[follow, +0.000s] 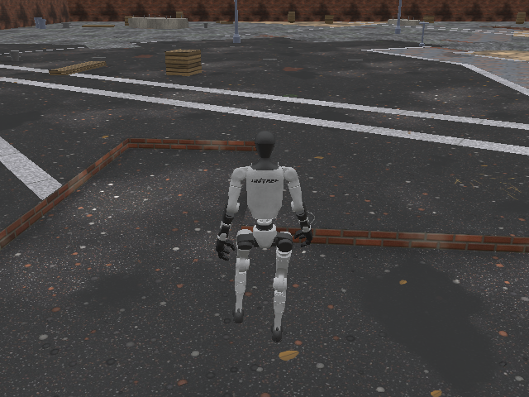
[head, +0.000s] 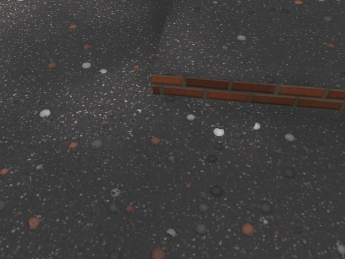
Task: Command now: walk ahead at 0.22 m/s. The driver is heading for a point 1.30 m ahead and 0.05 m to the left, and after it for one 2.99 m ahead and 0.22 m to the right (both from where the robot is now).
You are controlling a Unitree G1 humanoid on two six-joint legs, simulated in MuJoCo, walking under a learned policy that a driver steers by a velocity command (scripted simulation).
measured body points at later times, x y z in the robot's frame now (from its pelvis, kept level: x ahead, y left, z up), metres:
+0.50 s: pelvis +0.12 +0.03 -0.01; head +0.14 +0.03 +0.44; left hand +0.15 +0.29 -0.16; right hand +0.23 -0.21 -0.15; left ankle +0.19 +0.13 -0.75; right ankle +0.09 -0.10 -0.75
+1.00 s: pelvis +0.22 +0.05 -0.01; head +0.23 +0.06 +0.44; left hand +0.23 +0.31 -0.17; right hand +0.26 -0.21 -0.15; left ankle +0.21 +0.13 -0.75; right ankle +0.12 -0.09 -0.67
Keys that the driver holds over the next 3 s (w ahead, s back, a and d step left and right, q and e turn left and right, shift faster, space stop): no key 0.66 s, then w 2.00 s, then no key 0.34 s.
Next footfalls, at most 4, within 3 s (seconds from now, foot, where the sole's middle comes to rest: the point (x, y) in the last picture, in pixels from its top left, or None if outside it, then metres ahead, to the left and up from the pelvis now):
0.18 left None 0.23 0.13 -0.78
0.38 right None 0.13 -0.10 -0.78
1.42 right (216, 228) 0.60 -0.11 -0.78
1.94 left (168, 171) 0.85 0.09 -0.78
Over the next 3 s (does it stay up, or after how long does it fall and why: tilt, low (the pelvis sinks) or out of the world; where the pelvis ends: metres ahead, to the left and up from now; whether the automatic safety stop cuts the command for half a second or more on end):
stays up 1.24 0.02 0.00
